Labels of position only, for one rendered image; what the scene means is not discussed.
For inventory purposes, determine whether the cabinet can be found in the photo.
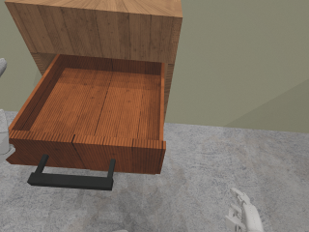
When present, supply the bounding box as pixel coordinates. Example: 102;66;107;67
4;0;183;175

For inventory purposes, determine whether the robot right hand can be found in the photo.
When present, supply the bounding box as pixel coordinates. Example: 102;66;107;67
225;188;265;232

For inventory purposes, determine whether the drawer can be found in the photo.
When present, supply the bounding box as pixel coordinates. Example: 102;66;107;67
6;54;166;174

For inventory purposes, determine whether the robot left hand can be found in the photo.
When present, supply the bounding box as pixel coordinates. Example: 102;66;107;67
0;58;15;163

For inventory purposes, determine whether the handle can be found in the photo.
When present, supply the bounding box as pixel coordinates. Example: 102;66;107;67
27;154;116;191

